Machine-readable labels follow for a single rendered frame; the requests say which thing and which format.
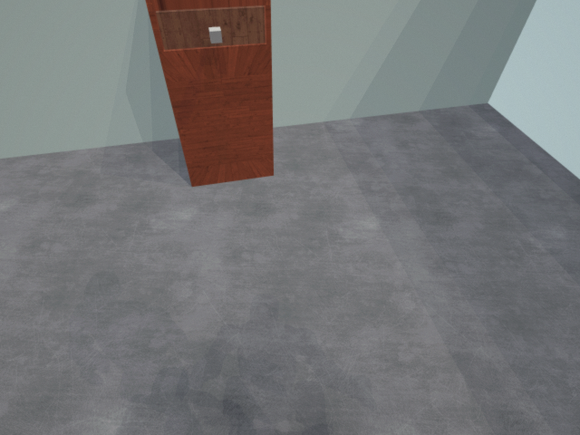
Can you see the drawer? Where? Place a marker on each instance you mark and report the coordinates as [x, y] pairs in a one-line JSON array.
[[188, 28]]

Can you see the cabinet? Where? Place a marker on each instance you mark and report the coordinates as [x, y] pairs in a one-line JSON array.
[[222, 100]]

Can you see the handle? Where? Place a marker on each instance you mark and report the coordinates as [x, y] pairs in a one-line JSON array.
[[215, 35]]

